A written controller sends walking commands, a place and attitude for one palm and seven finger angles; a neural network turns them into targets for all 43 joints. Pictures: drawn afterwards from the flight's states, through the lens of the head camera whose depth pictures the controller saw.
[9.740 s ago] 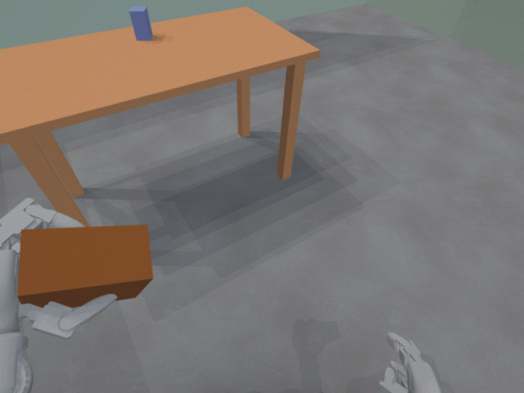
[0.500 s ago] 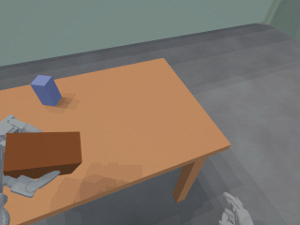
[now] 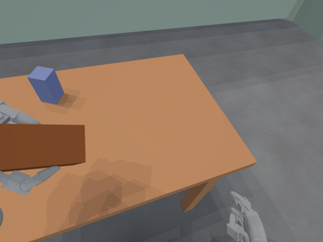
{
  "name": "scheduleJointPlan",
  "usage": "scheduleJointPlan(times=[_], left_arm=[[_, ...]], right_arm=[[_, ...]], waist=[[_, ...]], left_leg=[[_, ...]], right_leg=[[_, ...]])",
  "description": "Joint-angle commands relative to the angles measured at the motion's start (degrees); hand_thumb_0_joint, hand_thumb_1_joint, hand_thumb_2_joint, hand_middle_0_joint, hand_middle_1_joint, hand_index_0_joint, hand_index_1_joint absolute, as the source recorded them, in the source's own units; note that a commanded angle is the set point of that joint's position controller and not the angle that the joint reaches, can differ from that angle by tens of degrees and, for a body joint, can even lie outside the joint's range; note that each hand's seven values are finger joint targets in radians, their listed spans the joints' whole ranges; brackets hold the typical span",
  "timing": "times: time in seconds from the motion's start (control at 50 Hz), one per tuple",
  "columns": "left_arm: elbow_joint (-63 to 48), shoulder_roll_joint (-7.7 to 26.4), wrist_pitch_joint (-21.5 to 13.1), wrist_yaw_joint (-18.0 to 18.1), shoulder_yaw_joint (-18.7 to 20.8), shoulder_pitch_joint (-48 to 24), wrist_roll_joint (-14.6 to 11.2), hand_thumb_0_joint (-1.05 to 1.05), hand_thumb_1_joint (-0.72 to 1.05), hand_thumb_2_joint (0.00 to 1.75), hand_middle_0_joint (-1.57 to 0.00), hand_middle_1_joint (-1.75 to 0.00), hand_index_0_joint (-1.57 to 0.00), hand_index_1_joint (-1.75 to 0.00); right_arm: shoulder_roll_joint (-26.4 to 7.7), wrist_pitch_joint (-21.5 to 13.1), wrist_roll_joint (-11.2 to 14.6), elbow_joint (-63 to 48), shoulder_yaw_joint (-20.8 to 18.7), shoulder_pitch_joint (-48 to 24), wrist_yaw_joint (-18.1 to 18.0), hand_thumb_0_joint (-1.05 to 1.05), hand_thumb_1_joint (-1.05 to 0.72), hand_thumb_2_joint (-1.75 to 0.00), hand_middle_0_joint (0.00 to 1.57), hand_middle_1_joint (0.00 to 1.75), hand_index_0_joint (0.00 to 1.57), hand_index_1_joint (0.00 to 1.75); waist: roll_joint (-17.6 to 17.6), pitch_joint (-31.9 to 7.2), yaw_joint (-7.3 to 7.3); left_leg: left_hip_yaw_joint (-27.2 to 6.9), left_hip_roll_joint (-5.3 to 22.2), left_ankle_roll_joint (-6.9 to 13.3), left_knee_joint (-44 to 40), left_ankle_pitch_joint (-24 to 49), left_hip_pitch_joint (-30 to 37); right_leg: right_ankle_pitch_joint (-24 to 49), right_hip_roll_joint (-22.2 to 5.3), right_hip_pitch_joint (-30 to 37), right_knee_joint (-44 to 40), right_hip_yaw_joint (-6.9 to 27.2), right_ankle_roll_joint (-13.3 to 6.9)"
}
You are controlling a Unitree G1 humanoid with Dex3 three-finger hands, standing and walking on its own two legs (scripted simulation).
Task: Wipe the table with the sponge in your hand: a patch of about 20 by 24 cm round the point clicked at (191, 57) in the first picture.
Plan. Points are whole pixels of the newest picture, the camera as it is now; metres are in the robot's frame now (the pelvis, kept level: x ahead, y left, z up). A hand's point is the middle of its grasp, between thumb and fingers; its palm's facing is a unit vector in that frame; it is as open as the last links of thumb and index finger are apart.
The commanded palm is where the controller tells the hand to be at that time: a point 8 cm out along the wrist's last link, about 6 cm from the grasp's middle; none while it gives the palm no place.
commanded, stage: come to a stop and stand still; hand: left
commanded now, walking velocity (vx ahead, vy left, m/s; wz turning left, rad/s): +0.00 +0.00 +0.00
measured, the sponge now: (54, 148) +0.24 +0.23 +0.15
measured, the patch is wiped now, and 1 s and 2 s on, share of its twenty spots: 0.00 0.00 0.00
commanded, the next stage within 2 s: look again from close up in 1.02 s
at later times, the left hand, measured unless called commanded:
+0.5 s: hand (50, 167) +0.21 +0.22 +0.14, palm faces +0.27 -0.86 -0.44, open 10.4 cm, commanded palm +0.14 +0.27 +0.17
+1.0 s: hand (21, 188) +0.17 +0.25 +0.15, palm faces +0.41 -0.84 -0.34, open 10.4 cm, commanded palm +0.11 +0.27 +0.17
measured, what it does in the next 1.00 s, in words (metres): stands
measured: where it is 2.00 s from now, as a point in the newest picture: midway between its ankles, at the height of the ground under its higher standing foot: outside the picture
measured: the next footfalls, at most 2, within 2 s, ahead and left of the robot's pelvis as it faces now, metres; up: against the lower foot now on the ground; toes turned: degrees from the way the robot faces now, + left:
none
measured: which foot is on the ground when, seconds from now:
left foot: down 0.00-1.00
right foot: down 0.00-1.00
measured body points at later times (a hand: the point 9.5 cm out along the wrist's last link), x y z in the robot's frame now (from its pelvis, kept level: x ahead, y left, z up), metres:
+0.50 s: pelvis -0.02 -0.01 +0.00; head +0.02 +0.00 +0.45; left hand +0.18 +0.27 +0.17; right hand +0.14 -0.25 -0.08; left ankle +0.00 +0.08 -0.74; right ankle +0.00 -0.14 -0.74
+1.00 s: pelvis -0.05 -0.01 +0.00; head -0.04 +0.00 +0.45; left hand +0.14 +0.29 +0.17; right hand +0.15 -0.22 -0.07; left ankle +0.00 +0.08 -0.74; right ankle +0.00 -0.14 -0.74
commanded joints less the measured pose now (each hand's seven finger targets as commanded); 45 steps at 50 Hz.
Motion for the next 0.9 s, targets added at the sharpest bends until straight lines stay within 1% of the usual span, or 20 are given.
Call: scheduleJointPlan(times=[0.0, 0.06, 0.12, 0.14, 0.16, 0.18, 0.2, 0.22, 0.24, 0.32, 0.34, 0.42, 0.44, 0.46, 0.54, 0.58, 0.66, 0.82, 0.84, 0.88], left_arm=[[-13.66, 5.57, -2.87, 0.47, 1.2, -1.74, 0.11, 0.0, 0.1, 1.3, -1.2, -1.6, -1.2, -1.6], [-13.25, 4.83, -2.45, 0.71, 1.11, -1.94, 0.03, 0.0, 0.1, 1.3, -1.2, -1.6, -1.2, -1.6], [-14.32, 7.62, -2.23, 1.23, 4.02, -2.4, -0.11, 0.0, 0.1, 1.3, -1.2, -1.6, -1.2, -1.6], [-32.49, 50.79, -9.33, 1.93, 19.62, -54.07, 1.37, 0.0, 0.1, 1.3, -1.2, -1.6, -1.2, -1.6], [-10.13, 20.17, -5.57, 0.99, 17.47, -34.62, 3.22, 0.0, 0.1, 1.3, -1.2, -1.6, -1.2, -1.6], [-6.41, 18.39, -4.17, 1.08, 13.33, -26.96, 3.07, 0.0, 0.1, 1.3, -1.2, -1.6, -1.2, -1.6], [-1.46, 19.34, -3.79, 1.4, 13.04, -23.94, 2.6, 0.0, 0.1, 1.3, -1.2, -1.6, -1.2, -1.6], [-2.5, 18.06, -4.54, 0.59, 11.52, -20.33, 1.68, 0.0, 0.1, 1.3, -1.2, -1.6, -1.2, -1.6], [0.45, 15.35, -3.79, -0.03, 10.0, -14.8, 0.88, 0.0, 0.1, 1.3, -1.2, -1.6, -1.2, -1.6], [-8.33, 6.48, -4.26, -1.49, 1.21, 0.02, -0.9, 0.0, 0.1, 1.3, -1.2, -1.6, -1.2, -1.6], [-7.26, 5.57, -3.71, -1.0, 0.74, 1.8, -1.25, 0.0, 0.1, 1.3, -1.2, -1.6, -1.2, -1.6], [-8.62, 11.55, -3.79, 0.42, 6.89, 0.41, -0.6, 0.0, 0.1, 1.3, -1.2, -1.6, -1.2, -1.6], [-10.66, 17.44, -4.03, 1.18, 11.77, -1.77, -0.35, 0.0, 0.1, 1.3, -1.2, -1.6, -1.2, -1.6], [-8.69, 13.29, -4.16, 1.09, 9.26, -0.63, -0.2, 0.0, 0.1, 1.3, -1.2, -1.6, -1.2, -1.6], [-13.83, 17.01, -4.02, 1.88, 9.99, -4.6, -0.38, 0.0, 0.1, 1.3, -1.2, -1.6, -1.2, -1.6], [-14.59, 14.21, -4.1, 1.89, 6.87, -3.0, -0.34, 0.0, 0.1, 1.3, -1.2, -1.6, -1.2, -1.6], [-13.76, 10.13, -4.07, 1.8, 3.56, -0.34, -0.58, 0.0, 0.1, 1.3, -1.2, -1.6, -1.2, -1.6], [-3.43, 7.57, -2.8, 0.74, 1.95, -4.26, -1.38, 0.0, 0.1, 1.3, -1.2, -1.6, -1.2, -1.6], [-3.6, 9.22, -2.55, 0.97, 3.17, -5.07, -1.16, 0.0, 0.1, 1.3, -1.2, -1.6, -1.2, -1.6], [-5.57, 8.08, -2.76, 0.77, 1.76, -6.77, -1.06, 0.0, 0.1, 1.3, -1.2, -1.6, -1.2, -1.6]], right_arm=[[-8.77, -2.45, 0.09, -8.34, -3.65, -2.72, -0.21, 0.0, -0.9, -0.9, 0.2, 0.3, 0.2, 0.3], [-8.49, -1.39, 0.08, -8.64, -3.2, -3.5, -0.35, 0.0, -0.9, -0.9, 0.2, 0.3, 0.2, 0.3], [-8.28, -0.65, 0.22, -9.51, -3.36, -4.24, -1.08, 0.0, -0.9, -0.9, 0.2, 0.3, 0.2, 0.3], [-13.62, 1.8, 4.83, -14.78, 4.36, 7.94, -5.44, 0.0, -0.9, -0.9, 0.2, 0.3, 0.2, 0.3], [-3.94, -0.49, 2.32, -11.23, -2.3, 1.45, -3.8, 0.0, -0.9, -0.9, 0.2, 0.3, 0.2, 0.3], [-7.33, -0.91, -0.65, -7.98, -1.28, -2.37, -1.41, 0.0, -0.9, -0.9, 0.2, 0.3, 0.2, 0.3], [-10.48, -0.97, -1.02, -8.04, -2.67, -2.74, -0.66, 0.0, -0.9, -0.9, 0.2, 0.3, 0.2, 0.3], [-10.8, -1.42, -1.29, -9.52, -3.08, -0.83, -0.15, 0.0, -0.9, -0.9, 0.2, 0.3, 0.2, 0.3], [-11.23, -1.71, -1.54, -8.85, -3.14, -2.76, 0.82, 0.0, -0.9, -0.9, 0.2, 0.3, 0.2, 0.3], [-10.69, -2.79, 0.27, -10.12, -3.48, 0.82, 2.77, 0.0, -0.9, -0.9, 0.2, 0.3, 0.2, 0.3], [-10.74, -3.08, 0.68, -9.8, -3.19, -1.28, 2.96, 0.0, -0.9, -0.9, 0.2, 0.3, 0.2, 0.3], [-11.13, -2.12, 0.13, -9.01, -3.73, -0.81, 1.04, 0.0, -0.9, -0.9, 0.2, 0.3, 0.2, 0.3], [-11.87, -1.72, 0.14, -9.11, -3.78, -2.47, 0.48, 0.0, -0.9, -0.9, 0.2, 0.3, 0.2, 0.3], [-10.31, -1.09, -0.23, -8.12, -3.38, -1.32, -0.07, 0.0, -0.9, -0.9, 0.2, 0.3, 0.2, 0.3], [-11.13, -1.19, 0.15, -7.89, -3.55, -2.73, -0.55, 0.0, -0.9, -0.9, 0.2, 0.3, 0.2, 0.3], [-10.26, -1.83, 0.17, -7.42, -3.38, -1.44, -0.5, 0.0, -0.9, -0.9, 0.2, 0.3, 0.2, 0.3], [-10.63, -3.12, 0.27, -6.34, -3.46, -0.6, 0.07, 0.0, -0.9, -0.9, 0.2, 0.3, 0.2, 0.3], [-10.36, -2.33, 1.42, -7.39, -3.73, -1.97, -0.69, 0.0, -0.9, -0.9, 0.2, 0.3, 0.2, 0.3], [-10.81, -2.14, 1.57, -7.48, -3.74, -2.98, -0.87, 0.0, -0.9, -0.9, 0.2, 0.3, 0.2, 0.3], [-9.93, -2.02, 1.48, -8.55, -3.4, -3.12, -1.02, 0.0, -0.9, -0.9, 0.2, 0.3, 0.2, 0.3]], waist=[[8.74, -14.43, -0.56], [7.6, -14.34, -0.81], [7.76, -13.8, -0.72], [24.44, -17.09, -4.51], [13.55, -13.33, -0.55], [9.55, -9.34, -1.29], [8.66, -8.93, -0.54], [7.51, -11.19, -0.85], [10.41, -14.34, -0.51], [3.91, -12.44, -0.18], [7.37, -13.44, 0.14], [0.1, -11.51, -0.49], [2.13, -13.71, -0.4], [1.34, -12.37, -0.87], [9.57, -13.68, -0.69], [11.21, -13.59, -0.44], [8.73, -13.27, -0.37], [2.28, -5.93, -1.28], [5.15, -6.88, -1.13], [5.44, -7.3, -1.11]], left_leg=[[-5.3, 8.48, -3.84, -2.76, 31.51, 6.62], [-4.95, 7.29, -3.69, -3.59, 25.77, 4.75], [-5.36, 6.81, -3.38, -4.1, 19.42, 3.11], [-8.63, 8.27, -0.39, -4.36, 10.78, -5.25], [-11.24, 10.62, -1.24, -3.37, 7.54, -0.01], [-9.05, 8.56, -2.51, -6.32, 8.43, 1.34], [-6.56, 7.32, -2.75, -4.95, 7.27, 1.46], [-6.11, 6.08, -2.73, -1.95, 9.31, 1.02], [-5.42, 5.55, -3.18, -1.55, 9.27, 4.67], [-4.95, 5.23, -1.47, -1.05, 15.63, 4.44], [-5.2, 5.42, -1.45, -2.58, 16.26, 7.26], [-5.81, 5.39, -2.19, -3.81, 10.36, 2.8], [-6.04, 5.31, -1.86, -4.09, 8.15, 3.78], [-6.16, 5.48, -2.0, -4.34, 8.76, 1.83], [-6.61, 4.81, -1.6, -3.3, 3.75, 2.24], [-6.17, 4.64, -1.35, -2.62, 4.21, 1.11], [-6.99, 4.84, -1.37, -2.03, 6.35, 2.67], [-8.74, 5.97, -1.37, -6.41, -4.64, 0.13], [-9.05, 6.27, -1.48, -7.34, -4.95, 1.67], [-9.11, 6.43, -1.1, -8.08, -7.39, 0.17]], right_leg=[[16.3, -1.5, 5.67, 1.67, 0.86, -1.75], [16.2, -1.34, 6.33, 0.63, 0.82, -1.82], [16.43, -2.07, 7.54, -0.48, 2.37, -2.08], [-1.0, 2.79, 11.18, 7.44, 1.66, 1.79], [-9.47, -1.51, -4.47, 7.51, 1.14, -1.73], [-8.09, -0.34, -4.03, 4.97, 0.24, -2.8], [-3.06, -0.25, -4.55, 2.65, 2.47, -3.78], [2.1, -1.86, -4.04, 0.43, 4.61, -4.42], [2.59, -1.88, -5.3, 2.35, 5.72, -4.83], [13.78, -4.15, -2.2, 0.65, 5.39, -4.46], [11.51, -3.12, -3.48, 2.12, 4.78, -4.14], [9.97, -4.1, -0.65, -1.03, 4.56, -3.24], [7.57, -3.77, -0.44, -0.26, 5.35, -3.16], [8.57, -4.11, 0.74, -0.44, 3.91, -3.2], [5.19, -4.77, 0.41, -0.73, 5.52, -3.81], [7.15, -5.37, 1.75, -0.81, 4.77, -3.91], [8.33, -5.39, -0.24, -0.49, 4.12, -3.9], [-3.64, -4.43, -6.43, -4.22, 4.54, -2.95], [-4.49, -4.25, -7.15, -3.53, 4.83, -2.98], [-4.67, -4.04, -5.41, -3.5, 4.23, -2.71]])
